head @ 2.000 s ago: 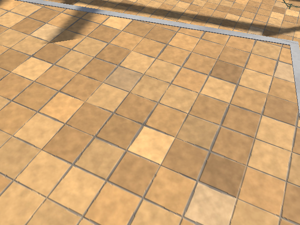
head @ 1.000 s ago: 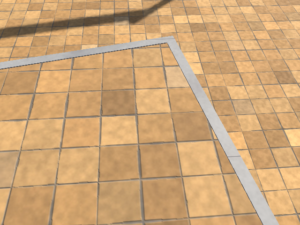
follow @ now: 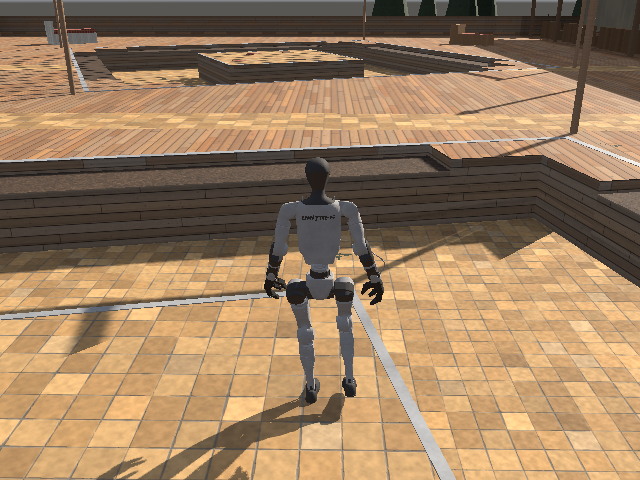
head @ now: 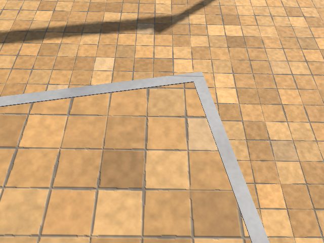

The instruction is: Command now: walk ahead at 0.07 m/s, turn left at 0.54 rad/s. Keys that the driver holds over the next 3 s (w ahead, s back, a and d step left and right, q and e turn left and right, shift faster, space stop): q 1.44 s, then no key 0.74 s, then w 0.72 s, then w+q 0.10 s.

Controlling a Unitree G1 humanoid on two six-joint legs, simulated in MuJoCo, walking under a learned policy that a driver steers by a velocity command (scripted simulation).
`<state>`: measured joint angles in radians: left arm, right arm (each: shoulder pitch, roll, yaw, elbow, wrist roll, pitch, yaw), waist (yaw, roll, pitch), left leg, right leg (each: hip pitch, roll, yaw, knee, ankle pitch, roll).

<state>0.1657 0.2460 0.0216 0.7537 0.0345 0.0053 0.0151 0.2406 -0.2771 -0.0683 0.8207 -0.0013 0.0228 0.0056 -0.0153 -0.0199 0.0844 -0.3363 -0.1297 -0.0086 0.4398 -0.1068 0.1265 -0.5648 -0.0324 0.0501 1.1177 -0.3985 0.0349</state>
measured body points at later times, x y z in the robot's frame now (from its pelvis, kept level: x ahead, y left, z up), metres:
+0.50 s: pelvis +0.03 -0.04 +0.01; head +0.06 -0.06 +0.46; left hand +0.09 +0.25 -0.08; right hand +0.24 -0.28 -0.12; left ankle -0.03 +0.07 -0.63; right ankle +0.07 -0.14 -0.73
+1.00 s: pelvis +0.01 +0.01 +0.01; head +0.02 +0.05 +0.46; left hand -0.03 +0.31 -0.11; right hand +0.27 -0.15 -0.09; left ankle -0.03 +0.08 -0.73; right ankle +0.11 -0.10 -0.67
